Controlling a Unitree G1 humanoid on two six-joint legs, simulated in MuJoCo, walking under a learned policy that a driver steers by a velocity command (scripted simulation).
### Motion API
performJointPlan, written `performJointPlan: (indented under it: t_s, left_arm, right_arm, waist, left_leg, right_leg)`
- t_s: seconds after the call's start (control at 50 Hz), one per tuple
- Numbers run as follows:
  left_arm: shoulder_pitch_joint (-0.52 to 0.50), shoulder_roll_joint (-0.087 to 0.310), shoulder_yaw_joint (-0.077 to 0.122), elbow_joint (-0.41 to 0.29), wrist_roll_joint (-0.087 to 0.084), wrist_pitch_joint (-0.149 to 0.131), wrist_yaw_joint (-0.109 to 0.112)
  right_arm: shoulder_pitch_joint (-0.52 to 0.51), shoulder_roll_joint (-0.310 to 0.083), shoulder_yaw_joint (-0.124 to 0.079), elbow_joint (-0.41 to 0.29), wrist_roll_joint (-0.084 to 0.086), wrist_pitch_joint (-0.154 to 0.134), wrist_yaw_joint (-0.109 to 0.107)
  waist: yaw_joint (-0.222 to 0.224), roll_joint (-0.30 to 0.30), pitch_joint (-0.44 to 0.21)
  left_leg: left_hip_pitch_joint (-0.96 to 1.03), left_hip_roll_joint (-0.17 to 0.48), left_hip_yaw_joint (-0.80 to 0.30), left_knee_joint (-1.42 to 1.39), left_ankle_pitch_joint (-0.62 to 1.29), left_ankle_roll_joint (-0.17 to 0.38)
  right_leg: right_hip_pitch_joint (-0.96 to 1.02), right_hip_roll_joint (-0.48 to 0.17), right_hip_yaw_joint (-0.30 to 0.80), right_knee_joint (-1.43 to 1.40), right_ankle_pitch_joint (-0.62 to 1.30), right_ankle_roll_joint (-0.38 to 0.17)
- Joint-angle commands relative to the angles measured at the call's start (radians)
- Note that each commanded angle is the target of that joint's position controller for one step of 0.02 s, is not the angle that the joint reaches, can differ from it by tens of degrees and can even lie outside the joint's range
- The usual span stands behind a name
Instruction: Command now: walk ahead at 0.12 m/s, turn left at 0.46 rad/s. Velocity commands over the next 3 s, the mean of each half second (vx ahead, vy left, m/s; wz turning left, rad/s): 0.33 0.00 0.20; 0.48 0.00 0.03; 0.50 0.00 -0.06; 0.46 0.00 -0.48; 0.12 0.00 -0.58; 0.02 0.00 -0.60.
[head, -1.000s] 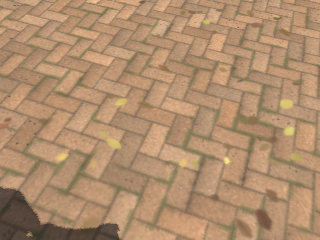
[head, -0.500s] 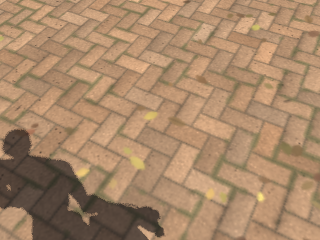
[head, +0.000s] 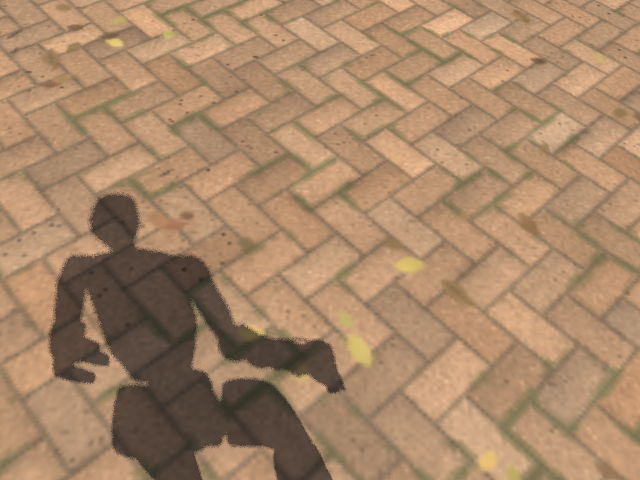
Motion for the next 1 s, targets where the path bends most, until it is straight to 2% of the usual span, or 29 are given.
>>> performJointPlan:
  t_s: [0.02,0.06,0.1,0.14,0.16,0.18,0.2,0.22,0.24,0.26,0.28,0.32,0.42,0.5,0.54,0.56,0.58,0.6,0.62,0.64,0.66,0.68,0.7,0.72,0.74,0.78,0.84,0.92,1.0]
  left_arm:
    - [-0.057,0.060,0.002,-0.064,-0.009,-0.022,-0.020]
    - [-0.062,0.071,0.001,-0.069,-0.014,-0.038,-0.035]
    - [-0.044,0.075,-0.001,-0.062,-0.017,-0.063,-0.049]
    - [0.027,0.062,-0.003,-0.031,-0.018,-0.088,-0.058]
    - [0.077,0.067,-0.001,-0.010,-0.013,-0.097,-0.057]
    - [0.172,0.101,0.006,0.013,-0.003,-0.104,-0.052]
    - [0.253,0.194,0.022,0.037,0.006,-0.102,-0.045]
    - [0.297,0.218,0.034,0.051,0.012,-0.107,-0.053]
    - [0.264,0.159,0.017,0.037,0.003,-0.114,-0.050]
    - [0.234,0.121,0.005,0.028,-0.007,-0.115,-0.045]
    - [0.218,0.109,0.000,0.020,-0.011,-0.112,-0.042]
    - [0.229,0.088,-0.011,0.021,-0.006,-0.107,-0.035]
    - [0.278,0.115,-0.011,0.034,-0.012,-0.096,-0.027]
    - [0.342,0.143,-0.008,0.052,-0.024,-0.086,-0.031]
    - [0.343,0.153,-0.004,0.058,-0.029,-0.078,-0.030]
    - [0.333,0.164,0.000,0.056,-0.029,-0.074,-0.029]
    - [0.321,0.166,0.000,0.054,-0.031,-0.070,-0.028]
    - [0.324,0.148,-0.007,0.050,-0.024,-0.068,-0.026]
    - [0.324,0.093,-0.030,0.020,0.006,-0.071,-0.026]
    - [0.434,-0.031,-0.065,-0.001,-0.003,-0.092,-0.029]
    - [0.363,0.092,-0.036,0.006,-0.030,-0.111,-0.036]
    - [0.275,0.132,-0.023,-0.026,-0.048,-0.121,-0.042]
    - [0.231,0.116,-0.026,-0.031,-0.039,-0.125,-0.039]
    - [0.217,0.104,-0.023,-0.033,-0.021,-0.123,-0.038]
    - [0.235,0.091,-0.022,-0.028,-0.017,-0.113,-0.040]
    - [0.254,0.052,-0.029,-0.022,-0.016,-0.092,-0.040]
    - [0.165,0.042,-0.032,-0.056,-0.002,-0.074,-0.037]
    - [0.021,0.023,-0.045,-0.096,0.000,-0.089,-0.052]
    - [-0.102,0.025,-0.052,-0.141,-0.010,-0.100,-0.070]
  right_arm:
    - [0.011,-0.167,-0.045,-0.057,0.003,-0.009,-0.003]
    - [0.015,-0.168,-0.040,-0.047,-0.001,-0.013,0.006]
    - [0.028,-0.160,-0.033,-0.032,-0.002,-0.019,0.013]
    - [0.009,-0.144,-0.022,-0.025,0.001,-0.022,0.017]
    - [0.001,-0.120,-0.013,-0.026,-0.002,-0.026,0.018]
    - [-0.027,-0.068,0.003,-0.038,-0.006,-0.034,0.020]
    - [-0.024,-0.014,0.016,-0.069,-0.003,-0.048,0.023]
    - [-0.089,-0.099,-0.004,-0.104,0.016,-0.063,0.017]
    - [-0.090,-0.148,-0.020,-0.094,0.028,-0.074,0.019]
    - [-0.069,-0.141,-0.021,-0.076,0.022,-0.079,0.025]
    - [-0.071,-0.130,-0.021,-0.072,0.011,-0.084,0.032]
    - [-0.114,-0.095,-0.015,-0.081,0.001,-0.094,0.042]
    - [-0.218,-0.009,0.016,-0.114,0.007,-0.102,0.059]
    - [-0.274,-0.026,0.015,-0.136,0.019,-0.103,0.077]
    - [-0.261,-0.052,0.006,-0.139,0.022,-0.105,0.082]
    - [-0.220,-0.073,-0.003,-0.131,0.020,-0.104,0.081]
    - [-0.128,-0.101,-0.020,-0.105,0.015,-0.102,0.077]
    - [0.028,-0.142,-0.043,-0.056,0.014,-0.098,0.068]
    - [0.214,-0.208,-0.062,-0.023,0.003,-0.090,0.053]
    - [0.241,-0.277,-0.066,-0.006,-0.007,-0.089,0.061]
    - [0.217,-0.173,-0.040,-0.010,-0.003,-0.093,0.065]
    - [0.141,-0.139,-0.025,-0.014,0.000,-0.097,0.064]
    - [0.082,-0.126,-0.019,-0.019,-0.004,-0.100,0.066]
    - [0.035,-0.107,-0.014,-0.020,-0.011,-0.103,0.069]
    - [0.008,-0.087,-0.008,-0.021,-0.019,-0.107,0.070]
    - [-0.004,-0.083,-0.010,-0.007,-0.010,-0.120,0.070]
    - [0.018,-0.108,-0.017,0.023,-0.008,-0.130,0.063]
    - [0.064,-0.132,-0.021,0.056,-0.002,-0.122,0.049]
    - [0.151,-0.154,-0.027,0.107,0.010,-0.109,0.043]
  waist:
    - [-0.033,0.188,-0.104]
    - [-0.044,0.203,-0.073]
    - [-0.043,0.188,-0.060]
    - [0.004,0.158,-0.047]
    - [0.029,0.139,-0.054]
    - [0.066,0.067,-0.077]
    - [0.052,-0.145,-0.083]
    - [0.093,-0.206,0.007]
    - [0.081,-0.130,0.065]
    - [0.062,-0.127,0.070]
    - [0.054,-0.127,0.061]
    - [0.063,-0.107,0.055]
    - [0.099,-0.097,0.041]
    - [0.113,-0.100,0.063]
    - [0.083,-0.107,0.065]
    - [0.048,-0.113,0.040]
    - [-0.012,-0.102,-0.020]
    - [-0.087,-0.080,-0.120]
    - [-0.156,0.047,-0.273]
    - [-0.077,0.352,-0.412]
    - [-0.108,0.249,-0.343]
    - [-0.092,0.203,-0.191]
    - [-0.065,0.114,-0.121]
    - [-0.035,0.093,-0.073]
    - [-0.002,0.104,-0.063]
    - [0.026,0.105,-0.051]
    - [0.024,0.074,0.007]
    - [-0.020,0.064,0.040]
    - [-0.064,0.058,0.060]
  left_leg:
    - [0.138,0.224,-0.264,-0.158,-0.145,0.170]
    - [0.091,0.226,-0.298,-0.176,-0.260,0.175]
    - [0.071,0.230,-0.325,-0.169,-0.302,0.174]
    - [0.016,0.197,-0.321,-0.132,-0.339,0.149]
    - [-0.026,0.160,-0.308,-0.088,-0.336,0.124]
    - [-0.123,0.102,-0.240,0.063,-0.331,0.079]
    - [-0.324,-0.040,-0.043,0.321,-0.339,0.010]
    - [-0.519,-0.036,-0.024,0.490,-0.432,-0.012]
    - [-0.584,0.020,-0.074,0.588,-0.358,-0.012]
    - [-0.606,0.044,-0.057,0.614,-0.275,-0.015]
    - [-0.616,0.071,-0.025,0.610,-0.203,-0.021]
    - [-0.573,0.107,0.015,0.558,-0.077,-0.040]
    - [-0.390,0.094,0.111,0.276,0.113,-0.076]
    - [-0.290,0.073,0.125,0.138,0.157,-0.058]
    - [-0.253,0.068,0.118,0.100,0.128,-0.025]
    - [-0.183,0.051,0.128,0.084,0.109,-0.005]
    - [-0.043,0.027,0.148,0.060,0.111,0.022]
    - [0.179,0.019,0.155,0.060,0.109,0.052]
    - [0.486,0.213,-0.061,0.093,0.072,0.114]
    - [0.698,0.437,-0.575,-0.082,-0.219,0.261]
    - [0.635,0.416,-0.629,-0.161,-0.322,0.236]
    - [0.515,0.384,-0.477,-0.168,-0.253,0.200]
    - [0.383,0.341,-0.361,-0.184,-0.121,0.185]
    - [0.280,0.303,-0.278,-0.208,-0.017,0.179]
    - [0.214,0.276,-0.222,-0.238,0.042,0.174]
    - [0.148,0.263,-0.163,-0.288,0.102,0.189]
    - [0.115,0.256,-0.092,-0.334,0.151,0.200]
    - [0.106,0.212,0.014,-0.345,0.183,0.161]
    - [0.202,0.247,0.025,-0.318,0.174,0.150]
  right_leg:
    - [-0.010,-0.011,-0.004,-0.148,0.019,0.003]
    - [0.050,-0.009,-0.022,-0.219,-0.014,-0.015]
    - [0.122,-0.005,-0.040,-0.291,-0.018,-0.044]
    - [0.262,0.003,-0.069,-0.442,0.069,-0.083]
    - [0.353,-0.013,-0.051,-0.485,0.079,-0.102]
    - [0.478,-0.122,0.067,-0.523,0.027,-0.138]
    - [0.596,-0.286,0.351,-0.617,-0.151,-0.240]
    - [0.575,-0.418,0.607,-0.705,-0.312,-0.361]
    - [0.563,-0.404,0.572,-0.708,-0.372,-0.361]
    - [0.575,-0.349,0.488,-0.710,-0.343,-0.321]
    - [0.581,-0.318,0.420,-0.719,-0.282,-0.292]
    - [0.548,-0.269,0.296,-0.743,-0.095,-0.263]
    - [0.453,-0.193,0.082,-0.753,0.216,-0.246]
    - [0.458,-0.240,0.073,-0.742,0.259,-0.244]
    - [0.501,-0.272,0.075,-0.713,0.346,-0.230]
    - [0.517,-0.275,0.061,-0.662,0.488,-0.219]
    - [0.511,-0.250,0.018,-0.545,0.667,-0.198]
    - [0.444,-0.203,-0.025,-0.356,0.745,-0.172]
    - [0.228,-0.153,-0.058,-0.033,0.471,-0.136]
    - [-0.084,0.030,-0.029,0.291,-0.224,-0.086]
    - [-0.189,-0.019,0.071,0.402,-0.254,-0.099]
    - [-0.252,-0.067,0.043,0.412,-0.168,-0.117]
    - [-0.217,-0.111,0.022,0.374,-0.079,-0.119]
    - [-0.183,-0.137,0.018,0.317,-0.022,-0.114]
    - [-0.127,-0.159,0.026,0.288,0.017,-0.111]
    - [-0.090,-0.166,0.015,0.238,0.045,-0.095]
    - [-0.163,-0.172,0.009,0.101,0.157,-0.063]
    - [-0.125,-0.134,-0.026,-0.177,0.391,-0.054]
    - [-0.110,-0.100,-0.037,-0.314,0.435,-0.069]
